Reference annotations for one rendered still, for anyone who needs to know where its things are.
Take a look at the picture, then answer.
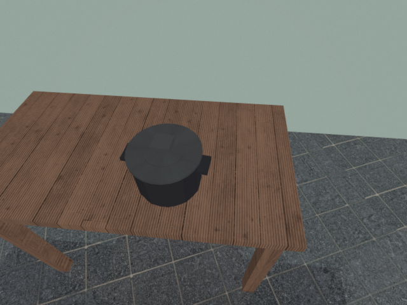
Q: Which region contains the knob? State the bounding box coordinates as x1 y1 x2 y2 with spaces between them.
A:
150 133 175 155

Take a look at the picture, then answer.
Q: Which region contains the lid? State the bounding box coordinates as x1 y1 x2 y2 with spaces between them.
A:
125 123 203 185

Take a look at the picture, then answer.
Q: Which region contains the table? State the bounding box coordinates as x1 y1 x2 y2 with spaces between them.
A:
0 91 307 292

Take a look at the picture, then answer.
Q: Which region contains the pot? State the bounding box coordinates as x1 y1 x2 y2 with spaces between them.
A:
120 144 211 207

